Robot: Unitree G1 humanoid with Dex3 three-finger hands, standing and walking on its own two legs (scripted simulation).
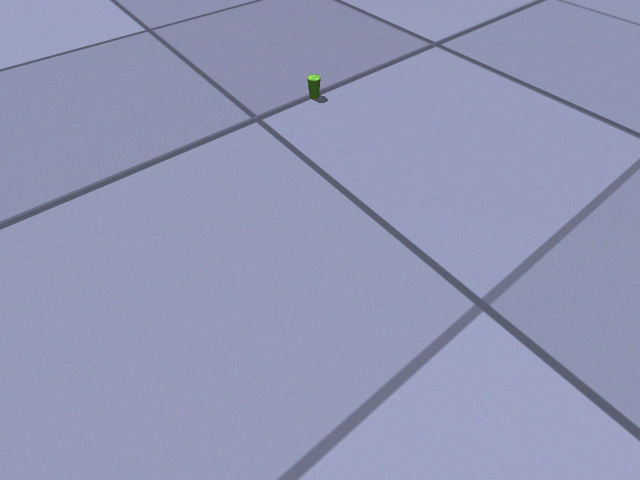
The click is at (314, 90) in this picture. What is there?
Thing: tapered cup
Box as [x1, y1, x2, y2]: [307, 74, 320, 98]
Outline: 312,74 307,77 309,94 311,98 316,98 318,96 320,77 318,75
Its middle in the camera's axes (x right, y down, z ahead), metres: -0.05 -0.90 +2.31
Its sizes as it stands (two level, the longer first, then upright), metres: 0.079 0.079 0.124
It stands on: the floor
